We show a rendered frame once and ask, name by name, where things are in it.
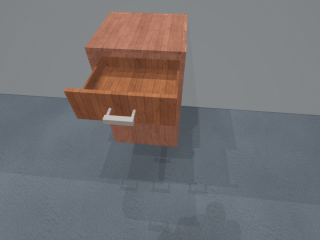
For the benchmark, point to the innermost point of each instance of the cabinet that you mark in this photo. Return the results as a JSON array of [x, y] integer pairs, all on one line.
[[148, 36]]

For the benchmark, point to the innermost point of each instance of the handle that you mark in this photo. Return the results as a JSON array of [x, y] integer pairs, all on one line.
[[119, 120]]

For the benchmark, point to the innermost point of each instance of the drawer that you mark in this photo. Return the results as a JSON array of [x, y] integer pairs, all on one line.
[[124, 84]]

